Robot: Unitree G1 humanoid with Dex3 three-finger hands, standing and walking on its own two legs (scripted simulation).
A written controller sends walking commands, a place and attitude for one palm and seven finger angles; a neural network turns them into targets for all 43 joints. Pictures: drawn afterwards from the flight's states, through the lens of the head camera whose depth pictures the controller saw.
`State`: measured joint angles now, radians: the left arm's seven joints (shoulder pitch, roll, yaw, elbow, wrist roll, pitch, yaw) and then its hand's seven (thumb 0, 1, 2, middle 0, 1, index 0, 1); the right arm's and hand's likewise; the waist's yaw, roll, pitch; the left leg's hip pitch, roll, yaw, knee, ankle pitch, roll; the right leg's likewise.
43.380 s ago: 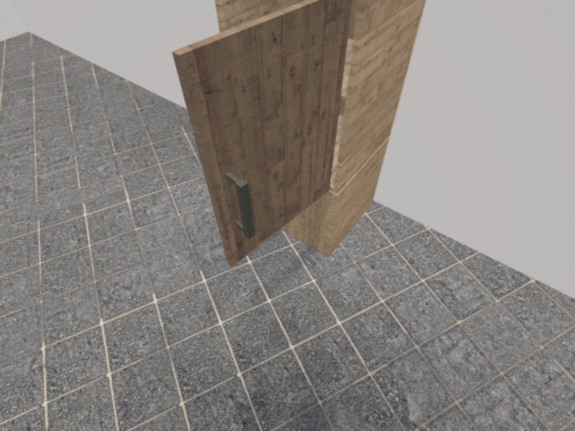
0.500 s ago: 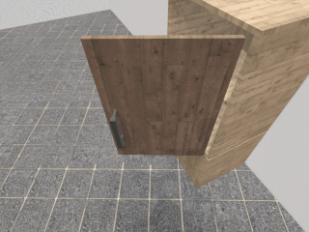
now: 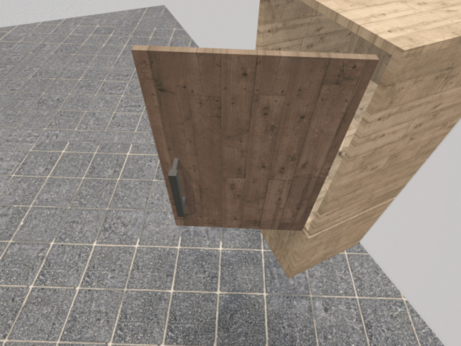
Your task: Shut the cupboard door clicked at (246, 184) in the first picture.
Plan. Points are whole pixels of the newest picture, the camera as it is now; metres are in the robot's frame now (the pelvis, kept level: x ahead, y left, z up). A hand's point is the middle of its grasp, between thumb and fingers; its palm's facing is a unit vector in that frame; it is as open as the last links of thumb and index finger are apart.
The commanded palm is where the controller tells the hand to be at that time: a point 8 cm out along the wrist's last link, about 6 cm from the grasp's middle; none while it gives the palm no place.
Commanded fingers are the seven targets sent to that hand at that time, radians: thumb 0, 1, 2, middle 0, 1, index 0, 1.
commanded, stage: look again from close up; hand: left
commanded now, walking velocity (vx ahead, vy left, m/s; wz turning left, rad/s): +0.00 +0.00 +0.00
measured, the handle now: (178, 189) +0.49 +0.16 -0.11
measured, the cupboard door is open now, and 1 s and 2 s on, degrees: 63 63 63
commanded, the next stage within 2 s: raise the hand and make a fist in 0.36 s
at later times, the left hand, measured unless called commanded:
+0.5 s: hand out of the picture +0.07 +0.21 -0.17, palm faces +0.07 -0.97 -0.24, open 7.3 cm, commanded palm +0.11 +0.25 -0.07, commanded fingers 0.00 0.90 0.90 -0.24 -0.34 -0.24 -0.34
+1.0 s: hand out of the picture +0.12 +0.19 -0.07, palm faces +0.12 -0.99 -0.08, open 5.6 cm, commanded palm +0.12 +0.23 -0.07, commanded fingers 0.00 0.90 0.90 -0.69 -0.84 -0.69 -0.84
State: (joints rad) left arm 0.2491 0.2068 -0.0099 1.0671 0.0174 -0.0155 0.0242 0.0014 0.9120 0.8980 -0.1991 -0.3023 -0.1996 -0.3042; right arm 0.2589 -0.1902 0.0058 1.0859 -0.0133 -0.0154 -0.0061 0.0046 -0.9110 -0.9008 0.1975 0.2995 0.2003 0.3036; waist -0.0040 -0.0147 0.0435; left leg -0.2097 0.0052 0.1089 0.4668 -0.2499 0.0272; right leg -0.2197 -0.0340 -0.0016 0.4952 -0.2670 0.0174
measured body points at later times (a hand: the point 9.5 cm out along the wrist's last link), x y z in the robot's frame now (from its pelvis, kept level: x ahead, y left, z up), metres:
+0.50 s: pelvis +0.02 +0.00 +0.00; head +0.04 +0.01 +0.45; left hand +0.07 +0.26 -0.15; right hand +0.08 -0.25 -0.15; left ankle +0.00 +0.10 -0.74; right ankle +0.00 -0.13 -0.74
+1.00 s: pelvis -0.05 -0.04 -0.13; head +0.02 -0.03 +0.31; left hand +0.10 +0.24 -0.07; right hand +0.21 -0.26 -0.18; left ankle +0.00 +0.10 -0.74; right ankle +0.00 -0.13 -0.74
